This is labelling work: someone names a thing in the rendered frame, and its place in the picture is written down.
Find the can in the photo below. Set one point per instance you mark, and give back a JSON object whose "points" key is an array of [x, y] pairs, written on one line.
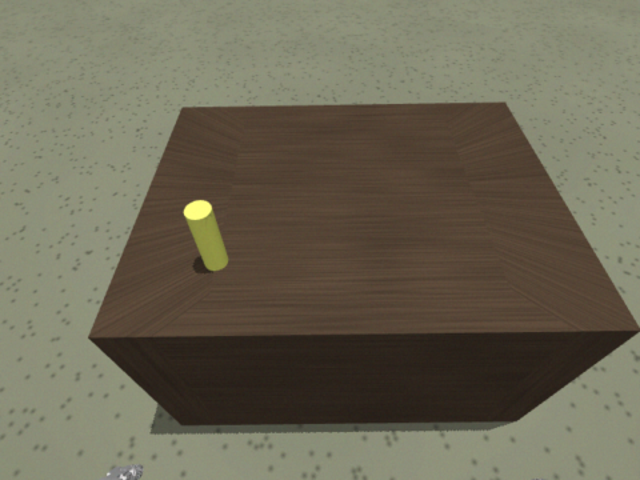
{"points": [[202, 223]]}

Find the left robot hand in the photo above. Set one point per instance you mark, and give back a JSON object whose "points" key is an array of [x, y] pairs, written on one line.
{"points": [[129, 472]]}

